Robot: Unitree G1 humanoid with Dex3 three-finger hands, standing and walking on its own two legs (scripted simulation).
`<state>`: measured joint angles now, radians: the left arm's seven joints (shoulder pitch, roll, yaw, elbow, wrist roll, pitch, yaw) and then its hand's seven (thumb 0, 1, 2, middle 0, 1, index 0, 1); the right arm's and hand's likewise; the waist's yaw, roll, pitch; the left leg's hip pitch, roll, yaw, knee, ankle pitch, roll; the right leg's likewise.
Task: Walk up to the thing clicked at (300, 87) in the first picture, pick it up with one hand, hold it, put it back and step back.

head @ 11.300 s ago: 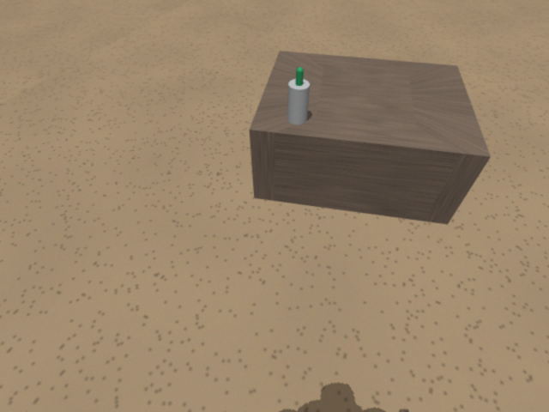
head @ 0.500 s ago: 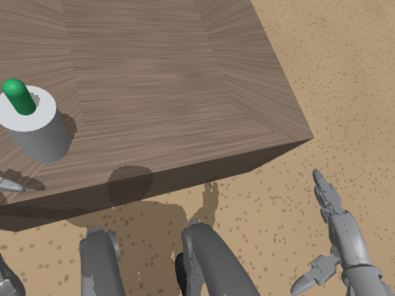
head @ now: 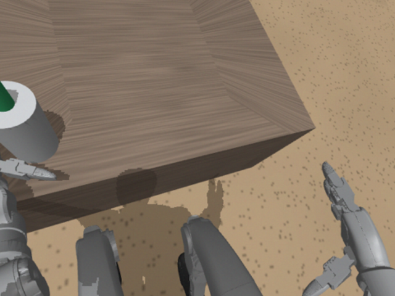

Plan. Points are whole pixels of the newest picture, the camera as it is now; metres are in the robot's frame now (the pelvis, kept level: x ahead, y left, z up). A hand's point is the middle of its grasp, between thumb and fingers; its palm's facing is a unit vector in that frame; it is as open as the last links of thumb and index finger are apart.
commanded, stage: rest palm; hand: left
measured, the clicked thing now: (15, 118) +0.47 +0.24 -0.02
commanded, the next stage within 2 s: close in 0.08 s
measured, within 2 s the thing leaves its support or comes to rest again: leaves its support in 1.44 s
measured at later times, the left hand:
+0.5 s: hand (21, 127) +0.47 +0.24 -0.06, palm faces +0.27 -0.96 +0.01, open 16.2 cm
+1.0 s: hand (22, 126) +0.48 +0.24 -0.06, palm faces +0.26 -0.97 +0.00, open 12.0 cm
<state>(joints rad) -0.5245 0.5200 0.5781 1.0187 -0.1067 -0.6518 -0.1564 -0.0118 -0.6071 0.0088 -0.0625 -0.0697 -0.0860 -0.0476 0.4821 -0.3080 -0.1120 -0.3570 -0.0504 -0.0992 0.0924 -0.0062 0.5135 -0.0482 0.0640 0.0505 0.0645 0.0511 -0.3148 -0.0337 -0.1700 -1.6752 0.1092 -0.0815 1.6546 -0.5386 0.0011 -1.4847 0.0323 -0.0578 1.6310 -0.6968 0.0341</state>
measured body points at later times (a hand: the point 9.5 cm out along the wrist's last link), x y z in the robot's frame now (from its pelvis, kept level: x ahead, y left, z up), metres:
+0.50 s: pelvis +0.01 +0.00 +0.01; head +0.19 +0.10 +0.41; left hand +0.45 +0.30 -0.05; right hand +0.20 -0.24 +0.11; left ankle +0.09 +0.13 -0.52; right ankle +0.03 -0.14 -0.52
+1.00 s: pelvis +0.00 +0.00 +0.01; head +0.19 +0.11 +0.41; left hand +0.46 +0.30 -0.06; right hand +0.20 -0.23 +0.13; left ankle +0.09 +0.13 -0.52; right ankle +0.03 -0.14 -0.52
